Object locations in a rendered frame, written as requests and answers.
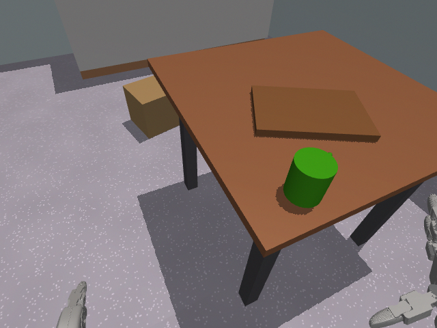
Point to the left robot hand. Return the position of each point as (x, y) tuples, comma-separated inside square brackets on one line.
[(74, 315)]

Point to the right robot hand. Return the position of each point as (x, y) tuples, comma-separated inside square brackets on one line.
[(414, 306)]

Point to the table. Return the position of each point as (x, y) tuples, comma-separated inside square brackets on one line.
[(210, 91)]

